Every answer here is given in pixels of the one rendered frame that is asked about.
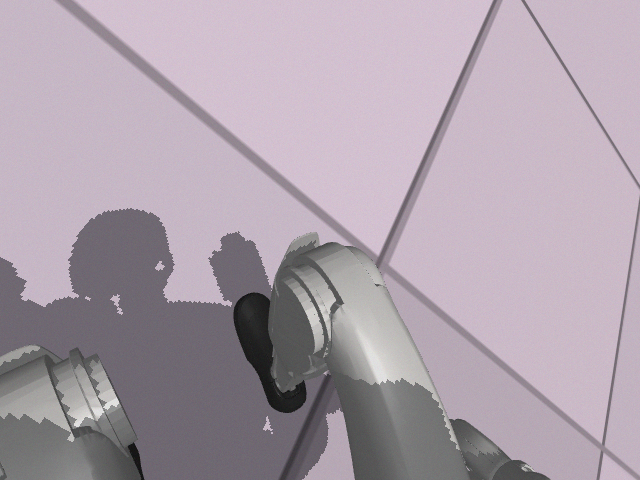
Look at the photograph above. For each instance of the right robot hand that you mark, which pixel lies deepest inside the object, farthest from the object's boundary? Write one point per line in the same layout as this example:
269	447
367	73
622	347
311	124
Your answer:
481	456

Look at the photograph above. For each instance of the right robot foot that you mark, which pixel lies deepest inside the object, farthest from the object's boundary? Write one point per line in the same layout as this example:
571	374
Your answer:
251	314

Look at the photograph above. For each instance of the left robot foot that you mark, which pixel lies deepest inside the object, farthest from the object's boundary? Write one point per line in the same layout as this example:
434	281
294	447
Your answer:
136	457

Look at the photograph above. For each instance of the right robot arm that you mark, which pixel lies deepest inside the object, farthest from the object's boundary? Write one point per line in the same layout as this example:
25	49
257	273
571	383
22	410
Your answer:
517	470

